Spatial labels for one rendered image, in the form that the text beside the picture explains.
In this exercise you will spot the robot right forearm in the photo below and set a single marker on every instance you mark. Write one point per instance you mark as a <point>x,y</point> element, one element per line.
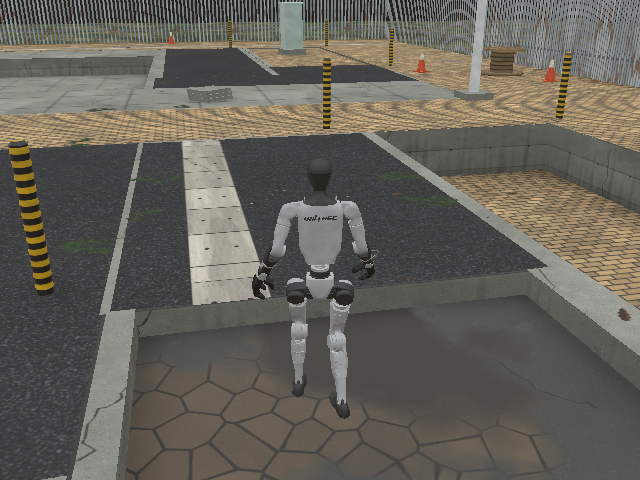
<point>366,258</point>

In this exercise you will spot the right robot thigh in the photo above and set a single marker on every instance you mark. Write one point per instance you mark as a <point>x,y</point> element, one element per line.
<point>339,310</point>

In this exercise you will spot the right robot upper arm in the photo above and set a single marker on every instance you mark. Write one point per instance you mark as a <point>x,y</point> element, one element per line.
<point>351,211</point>

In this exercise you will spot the humanoid robot torso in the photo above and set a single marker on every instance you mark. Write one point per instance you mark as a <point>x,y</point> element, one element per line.
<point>320,237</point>

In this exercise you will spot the robot left forearm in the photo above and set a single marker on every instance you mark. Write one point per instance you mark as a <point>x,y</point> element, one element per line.
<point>267,264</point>

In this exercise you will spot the robot right hand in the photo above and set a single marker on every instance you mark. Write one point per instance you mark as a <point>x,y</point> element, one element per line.
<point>368,274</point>

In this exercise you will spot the left robot upper arm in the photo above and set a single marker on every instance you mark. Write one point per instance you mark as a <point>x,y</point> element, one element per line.
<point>287,212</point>

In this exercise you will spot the robot left hand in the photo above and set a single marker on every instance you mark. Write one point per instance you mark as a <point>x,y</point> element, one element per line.
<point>257,284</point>

